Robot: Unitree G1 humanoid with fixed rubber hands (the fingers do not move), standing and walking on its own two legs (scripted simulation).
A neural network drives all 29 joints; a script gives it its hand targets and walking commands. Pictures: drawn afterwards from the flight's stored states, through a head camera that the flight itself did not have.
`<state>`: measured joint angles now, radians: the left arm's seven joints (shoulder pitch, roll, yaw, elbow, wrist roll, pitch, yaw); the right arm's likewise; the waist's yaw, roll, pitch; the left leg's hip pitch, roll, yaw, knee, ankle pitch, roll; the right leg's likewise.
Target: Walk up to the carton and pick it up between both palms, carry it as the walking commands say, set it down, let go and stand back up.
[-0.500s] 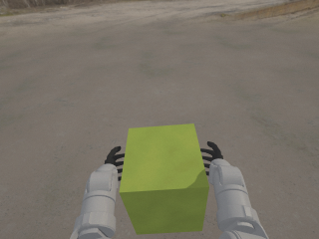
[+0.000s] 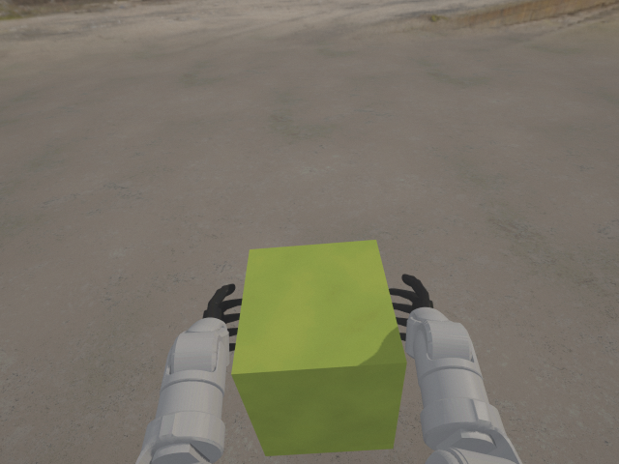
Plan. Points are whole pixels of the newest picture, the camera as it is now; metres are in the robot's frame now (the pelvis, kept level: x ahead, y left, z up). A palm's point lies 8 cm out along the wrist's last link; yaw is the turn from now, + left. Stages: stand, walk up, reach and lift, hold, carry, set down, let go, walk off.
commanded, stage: reach and lift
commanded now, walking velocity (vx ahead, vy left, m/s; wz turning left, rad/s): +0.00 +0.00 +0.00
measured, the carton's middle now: (320, 348) +0.33 -0.01 -0.02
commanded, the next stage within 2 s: hold in 0.50 s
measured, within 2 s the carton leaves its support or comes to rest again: neither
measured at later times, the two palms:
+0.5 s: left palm (214, 343) +0.29 +0.14 +0.06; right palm (425, 330) +0.29 -0.15 +0.06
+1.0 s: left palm (214, 346) +0.28 +0.14 +0.06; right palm (427, 334) +0.29 -0.15 +0.06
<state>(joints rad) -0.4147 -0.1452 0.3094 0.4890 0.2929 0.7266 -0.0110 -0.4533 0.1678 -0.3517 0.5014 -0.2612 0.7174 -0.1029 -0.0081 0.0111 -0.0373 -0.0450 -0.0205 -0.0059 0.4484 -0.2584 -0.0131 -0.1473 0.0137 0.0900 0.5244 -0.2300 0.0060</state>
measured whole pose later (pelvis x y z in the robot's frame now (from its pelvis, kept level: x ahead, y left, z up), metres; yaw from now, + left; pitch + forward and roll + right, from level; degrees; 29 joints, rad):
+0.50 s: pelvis -0.01 +0.00 +0.00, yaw +0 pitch -9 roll +2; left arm -0.37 -0.15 0.28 0.46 0.29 0.73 -0.01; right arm -0.41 0.17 -0.33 0.46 -0.26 0.74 -0.09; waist -0.01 0.01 -0.04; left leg -0.03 -0.02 -0.01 0.44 -0.25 -0.01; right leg -0.13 0.01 0.09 0.52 -0.22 0.01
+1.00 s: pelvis -0.01 +0.00 +0.00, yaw +0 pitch -10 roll +2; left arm -0.35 -0.15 0.27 0.44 0.29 0.74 -0.01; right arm -0.39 0.17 -0.32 0.44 -0.26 0.74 -0.09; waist -0.01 0.01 -0.04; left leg -0.03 -0.02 -0.01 0.44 -0.25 -0.01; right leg -0.13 0.01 0.09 0.52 -0.22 0.01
